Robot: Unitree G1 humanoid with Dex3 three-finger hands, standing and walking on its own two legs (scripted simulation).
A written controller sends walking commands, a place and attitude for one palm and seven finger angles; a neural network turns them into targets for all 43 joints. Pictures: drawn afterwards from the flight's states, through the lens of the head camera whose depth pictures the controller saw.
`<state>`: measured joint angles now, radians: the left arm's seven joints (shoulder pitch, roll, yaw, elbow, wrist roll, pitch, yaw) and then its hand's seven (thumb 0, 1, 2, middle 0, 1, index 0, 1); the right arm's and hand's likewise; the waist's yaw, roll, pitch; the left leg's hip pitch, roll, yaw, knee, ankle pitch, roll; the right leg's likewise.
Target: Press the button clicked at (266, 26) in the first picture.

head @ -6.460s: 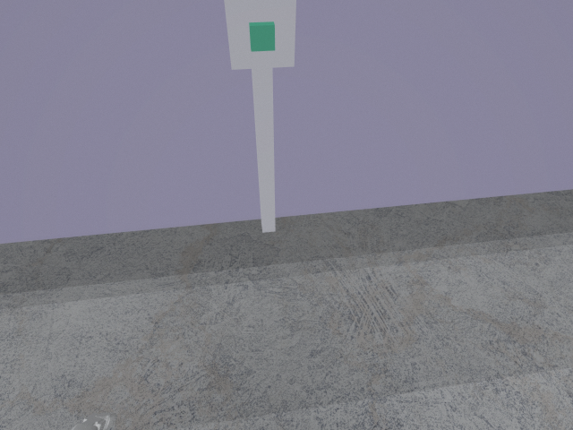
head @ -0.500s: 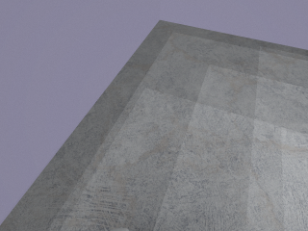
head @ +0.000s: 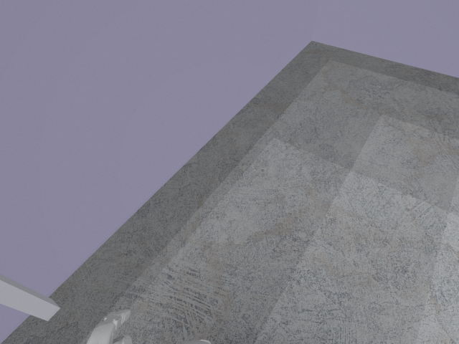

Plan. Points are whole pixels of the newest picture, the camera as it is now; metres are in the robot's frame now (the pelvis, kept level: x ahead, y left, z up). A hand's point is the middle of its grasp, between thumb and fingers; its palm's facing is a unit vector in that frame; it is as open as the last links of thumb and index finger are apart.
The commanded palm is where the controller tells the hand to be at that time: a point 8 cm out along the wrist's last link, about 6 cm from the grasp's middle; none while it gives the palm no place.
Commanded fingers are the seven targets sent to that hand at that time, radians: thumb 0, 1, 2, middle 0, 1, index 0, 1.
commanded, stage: turn to face it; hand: left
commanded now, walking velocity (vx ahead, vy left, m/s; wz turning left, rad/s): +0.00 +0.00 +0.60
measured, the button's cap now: out of the picture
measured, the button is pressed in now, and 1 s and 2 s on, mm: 0 0 0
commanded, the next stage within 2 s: take the last steps up to it in 1.62 s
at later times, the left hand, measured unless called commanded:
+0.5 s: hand out of the picture -0.05 +0.26 -0.17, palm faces +0.34 -0.90 -0.27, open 7.4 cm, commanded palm none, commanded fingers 0.00 0.90 0.90 -0.20 -0.30 -0.20 -0.30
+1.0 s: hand out of the picture -0.05 +0.20 -0.13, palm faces +0.56 -0.78 -0.29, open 7.4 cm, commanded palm none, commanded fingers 0.00 0.90 0.90 -0.20 -0.30 -0.20 -0.30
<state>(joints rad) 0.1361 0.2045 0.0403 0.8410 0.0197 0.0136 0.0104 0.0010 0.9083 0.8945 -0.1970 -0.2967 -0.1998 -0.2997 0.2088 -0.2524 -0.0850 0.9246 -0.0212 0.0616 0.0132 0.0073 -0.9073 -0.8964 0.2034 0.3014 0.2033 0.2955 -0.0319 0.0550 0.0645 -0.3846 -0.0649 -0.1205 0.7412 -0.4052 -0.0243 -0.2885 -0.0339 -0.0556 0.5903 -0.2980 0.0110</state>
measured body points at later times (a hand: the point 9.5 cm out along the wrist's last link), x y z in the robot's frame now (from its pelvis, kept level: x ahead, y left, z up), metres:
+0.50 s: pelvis -0.02 +0.03 +0.00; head +0.00 +0.07 +0.45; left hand -0.06 +0.31 -0.15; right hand +0.16 -0.19 -0.12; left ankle -0.04 +0.14 -0.73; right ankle +0.00 -0.12 -0.66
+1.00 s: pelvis -0.01 -0.01 +0.01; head +0.03 -0.02 +0.46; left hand -0.08 +0.24 -0.11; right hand +0.19 -0.19 -0.15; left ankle -0.10 +0.11 -0.64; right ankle +0.04 -0.10 -0.73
